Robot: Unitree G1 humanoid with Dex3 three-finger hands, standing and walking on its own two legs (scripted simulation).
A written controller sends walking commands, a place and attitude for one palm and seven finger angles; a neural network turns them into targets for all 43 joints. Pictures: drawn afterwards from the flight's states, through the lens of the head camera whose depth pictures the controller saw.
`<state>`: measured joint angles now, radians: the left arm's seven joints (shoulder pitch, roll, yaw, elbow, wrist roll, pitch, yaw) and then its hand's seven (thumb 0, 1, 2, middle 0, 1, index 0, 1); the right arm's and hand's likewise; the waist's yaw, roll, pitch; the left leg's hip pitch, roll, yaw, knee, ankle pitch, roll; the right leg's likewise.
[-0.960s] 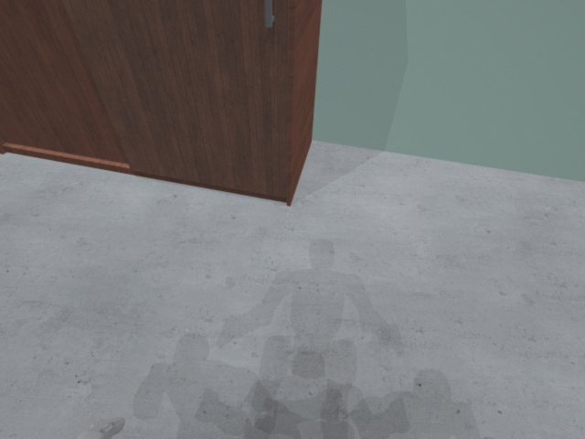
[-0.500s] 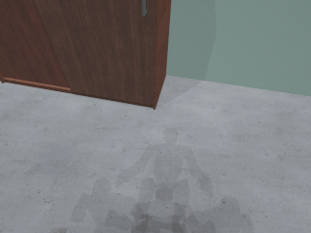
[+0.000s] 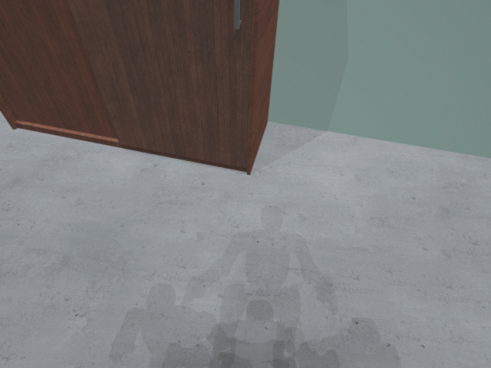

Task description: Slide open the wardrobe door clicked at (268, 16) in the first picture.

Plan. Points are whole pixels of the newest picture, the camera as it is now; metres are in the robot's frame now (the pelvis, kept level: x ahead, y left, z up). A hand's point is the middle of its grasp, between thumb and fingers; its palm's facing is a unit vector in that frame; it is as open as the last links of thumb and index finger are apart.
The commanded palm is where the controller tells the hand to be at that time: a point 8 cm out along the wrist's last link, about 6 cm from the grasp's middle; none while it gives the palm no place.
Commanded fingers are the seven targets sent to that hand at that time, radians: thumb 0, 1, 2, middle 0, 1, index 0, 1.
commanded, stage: look at it before walking up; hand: right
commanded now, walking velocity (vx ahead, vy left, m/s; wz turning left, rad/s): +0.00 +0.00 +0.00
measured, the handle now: out of the picture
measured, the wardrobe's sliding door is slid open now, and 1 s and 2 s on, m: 0.00 0.00 0.00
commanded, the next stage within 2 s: walk to a spot facing it in 0.48 s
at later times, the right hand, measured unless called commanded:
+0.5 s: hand out of the picture +0.08 -0.25 -0.16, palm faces -0.03 +0.94 -0.33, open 7.4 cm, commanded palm none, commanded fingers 0.00 -0.90 -0.90 0.20 0.30 0.20 0.30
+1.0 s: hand out of the picture +0.06 -0.18 -0.18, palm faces -0.15 +0.95 -0.26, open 7.4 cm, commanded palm none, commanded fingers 0.00 -0.90 -0.90 0.20 0.30 0.20 0.30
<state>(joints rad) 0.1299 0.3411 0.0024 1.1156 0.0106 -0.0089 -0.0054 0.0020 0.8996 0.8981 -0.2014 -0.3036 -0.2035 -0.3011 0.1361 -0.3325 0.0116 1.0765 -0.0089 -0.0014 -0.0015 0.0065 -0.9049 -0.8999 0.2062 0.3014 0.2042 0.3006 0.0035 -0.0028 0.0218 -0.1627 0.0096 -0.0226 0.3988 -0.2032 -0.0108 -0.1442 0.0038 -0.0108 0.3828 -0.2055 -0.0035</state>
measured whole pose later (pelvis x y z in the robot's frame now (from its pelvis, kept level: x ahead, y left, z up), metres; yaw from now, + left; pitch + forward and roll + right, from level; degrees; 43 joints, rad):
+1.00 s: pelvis +0.00 +0.02 -0.03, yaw +12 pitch -1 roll -1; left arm 0.18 0.26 0.04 1.01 0.02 0.04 0.00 0.00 0.90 0.90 -0.20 -0.30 -0.20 -0.30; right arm 0.31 -0.22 -0.03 0.96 -0.03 0.03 0.03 0.01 -0.91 -0.90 0.20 0.30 0.20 0.30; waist -0.04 -0.04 0.04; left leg -0.31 -0.02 0.01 0.69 -0.37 0.02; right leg -0.29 -0.10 -0.14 0.81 -0.51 0.02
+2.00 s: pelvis +0.35 +0.01 -0.02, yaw +45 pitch +0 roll +3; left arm 0.56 0.08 0.01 1.14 0.02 -0.06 0.05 0.00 0.91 0.90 -0.20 -0.30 -0.20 -0.30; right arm 0.13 -0.16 -0.07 0.96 -0.03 0.06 0.03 0.01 -0.91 -0.90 0.20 0.30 0.20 0.30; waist 0.04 0.02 0.08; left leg -0.57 -0.01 0.16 0.90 -0.20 0.04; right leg 0.11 0.00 -0.43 0.32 -0.44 -0.04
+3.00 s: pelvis +0.63 +0.24 -0.03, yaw +80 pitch +0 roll -1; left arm 0.25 0.26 0.08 0.97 0.02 0.05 0.02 0.00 0.91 0.90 -0.20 -0.30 -0.20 -0.30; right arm 0.11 -0.19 -0.06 0.86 -0.01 0.00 0.00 0.00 -0.91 -0.90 0.20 0.30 0.20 0.30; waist 0.03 -0.06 0.14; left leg -0.41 0.01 0.10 0.69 -0.28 0.07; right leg -0.40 -0.15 -0.13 1.20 -0.53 0.08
